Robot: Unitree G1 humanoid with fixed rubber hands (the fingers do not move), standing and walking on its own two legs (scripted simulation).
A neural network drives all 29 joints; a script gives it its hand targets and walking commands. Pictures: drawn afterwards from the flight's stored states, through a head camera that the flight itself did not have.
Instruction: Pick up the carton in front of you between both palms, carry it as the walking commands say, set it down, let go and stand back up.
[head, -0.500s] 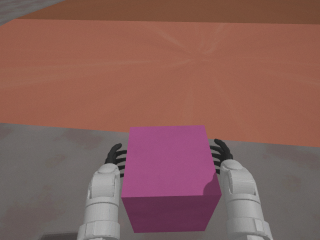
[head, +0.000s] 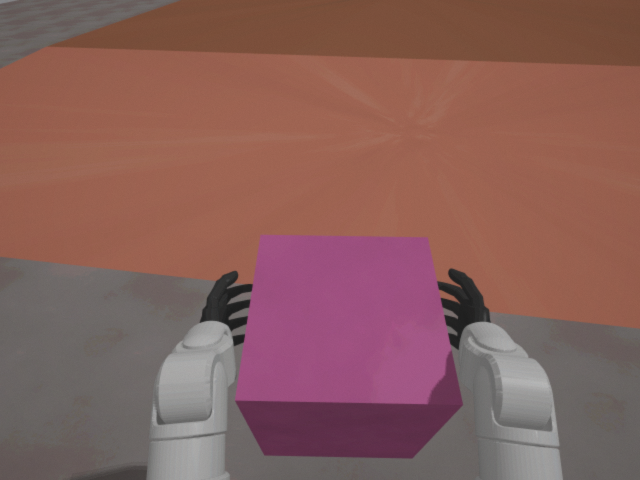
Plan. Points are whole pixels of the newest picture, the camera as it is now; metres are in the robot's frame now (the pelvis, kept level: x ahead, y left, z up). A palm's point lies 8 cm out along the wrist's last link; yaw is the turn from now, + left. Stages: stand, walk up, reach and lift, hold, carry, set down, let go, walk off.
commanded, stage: carry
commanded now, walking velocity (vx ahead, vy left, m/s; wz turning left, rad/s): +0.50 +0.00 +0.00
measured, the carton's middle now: (340, 353) +0.29 +0.00 +0.03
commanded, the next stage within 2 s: none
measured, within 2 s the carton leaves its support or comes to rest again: neither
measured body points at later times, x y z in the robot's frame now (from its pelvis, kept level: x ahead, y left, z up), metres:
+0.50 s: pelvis +0.28 -0.04 +0.01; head +0.26 -0.04 +0.46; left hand +0.50 +0.13 +0.08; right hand +0.53 -0.18 +0.08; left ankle +0.30 +0.09 -0.68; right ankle +0.15 -0.10 -0.74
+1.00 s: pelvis +0.61 -0.02 +0.02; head +0.59 -0.01 +0.46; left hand +0.86 +0.11 +0.08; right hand +0.84 -0.19 +0.09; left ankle +0.56 +0.06 -0.74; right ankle +0.71 -0.19 -0.69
